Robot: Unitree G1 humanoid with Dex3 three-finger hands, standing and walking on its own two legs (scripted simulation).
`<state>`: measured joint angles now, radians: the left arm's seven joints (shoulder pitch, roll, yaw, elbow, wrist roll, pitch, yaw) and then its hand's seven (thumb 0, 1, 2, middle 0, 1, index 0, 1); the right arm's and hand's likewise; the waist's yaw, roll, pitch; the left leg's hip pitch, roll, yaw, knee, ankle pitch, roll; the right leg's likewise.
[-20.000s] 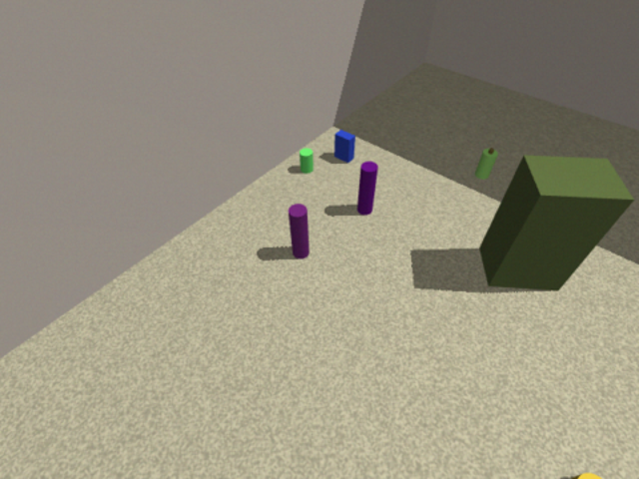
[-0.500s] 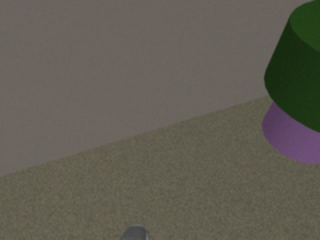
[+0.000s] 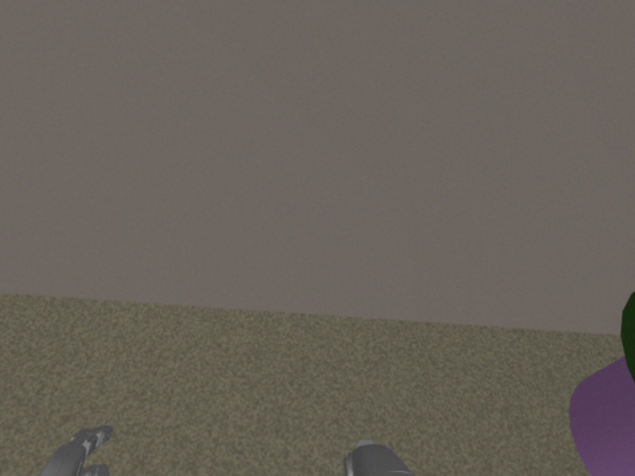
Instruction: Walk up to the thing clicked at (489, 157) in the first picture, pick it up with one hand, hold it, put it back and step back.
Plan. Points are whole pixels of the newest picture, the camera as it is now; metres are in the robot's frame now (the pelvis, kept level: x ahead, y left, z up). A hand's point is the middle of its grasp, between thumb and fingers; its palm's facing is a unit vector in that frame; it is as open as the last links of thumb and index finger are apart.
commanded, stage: walk up
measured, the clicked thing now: out of the picture -0.07 +1.35 -0.70
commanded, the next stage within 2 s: none
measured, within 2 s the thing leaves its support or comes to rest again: neither
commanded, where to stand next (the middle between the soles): +0.15 -0.05 m, yaw +91 degrees
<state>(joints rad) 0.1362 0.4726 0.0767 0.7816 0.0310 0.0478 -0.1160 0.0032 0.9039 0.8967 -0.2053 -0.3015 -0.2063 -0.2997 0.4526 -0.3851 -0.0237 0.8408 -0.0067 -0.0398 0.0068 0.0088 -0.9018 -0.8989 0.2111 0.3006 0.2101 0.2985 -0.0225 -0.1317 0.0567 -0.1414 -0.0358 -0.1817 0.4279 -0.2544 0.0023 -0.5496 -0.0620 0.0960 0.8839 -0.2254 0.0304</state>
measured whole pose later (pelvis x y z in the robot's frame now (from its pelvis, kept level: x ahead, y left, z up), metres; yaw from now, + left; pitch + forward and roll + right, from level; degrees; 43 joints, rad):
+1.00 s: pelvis +0.14 -0.17 -0.02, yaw +51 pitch -2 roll +0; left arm 0.22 0.43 0.06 0.78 0.01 0.00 0.05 0.00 0.90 0.90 -0.21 -0.30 -0.21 -0.30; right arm 0.20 -0.42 -0.09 0.63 -0.09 0.11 0.09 0.01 -0.91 -0.90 0.21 0.30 0.20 0.30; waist 0.00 0.06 0.15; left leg -0.59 -0.13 -0.09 1.06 -0.40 -0.02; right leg -0.33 -0.09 -0.09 0.70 -0.32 0.00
